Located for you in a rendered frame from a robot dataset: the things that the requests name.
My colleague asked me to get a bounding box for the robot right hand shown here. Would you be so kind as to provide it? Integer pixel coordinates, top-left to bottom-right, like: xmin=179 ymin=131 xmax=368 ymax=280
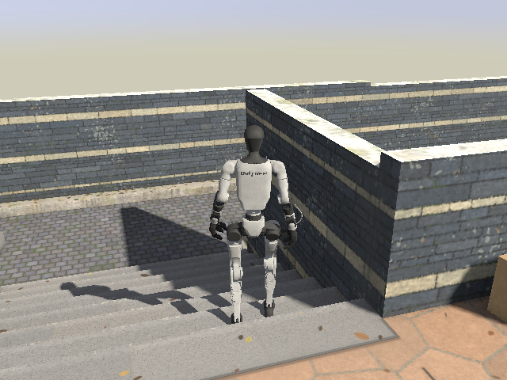
xmin=279 ymin=228 xmax=297 ymax=249

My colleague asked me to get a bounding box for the robot left hand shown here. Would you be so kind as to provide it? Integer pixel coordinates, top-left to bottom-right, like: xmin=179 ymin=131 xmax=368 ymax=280
xmin=209 ymin=222 xmax=227 ymax=240

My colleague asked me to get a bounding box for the robot right upper arm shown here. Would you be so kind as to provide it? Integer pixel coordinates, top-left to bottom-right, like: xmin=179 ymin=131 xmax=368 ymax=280
xmin=270 ymin=160 xmax=290 ymax=204

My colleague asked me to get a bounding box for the robot right thigh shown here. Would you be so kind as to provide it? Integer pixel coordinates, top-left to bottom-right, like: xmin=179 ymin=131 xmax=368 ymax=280
xmin=264 ymin=220 xmax=280 ymax=271

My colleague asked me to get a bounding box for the robot left upper arm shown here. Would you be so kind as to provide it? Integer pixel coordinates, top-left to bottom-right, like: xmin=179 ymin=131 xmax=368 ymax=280
xmin=216 ymin=159 xmax=238 ymax=203

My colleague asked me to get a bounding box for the right robot forearm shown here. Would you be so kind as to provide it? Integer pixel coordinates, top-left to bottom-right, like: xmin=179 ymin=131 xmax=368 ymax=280
xmin=282 ymin=193 xmax=297 ymax=230

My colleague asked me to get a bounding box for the left robot forearm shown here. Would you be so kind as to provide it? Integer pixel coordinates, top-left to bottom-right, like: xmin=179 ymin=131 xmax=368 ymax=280
xmin=210 ymin=191 xmax=225 ymax=224

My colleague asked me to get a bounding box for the robot torso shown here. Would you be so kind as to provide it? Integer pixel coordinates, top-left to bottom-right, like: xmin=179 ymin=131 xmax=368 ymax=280
xmin=235 ymin=156 xmax=272 ymax=238

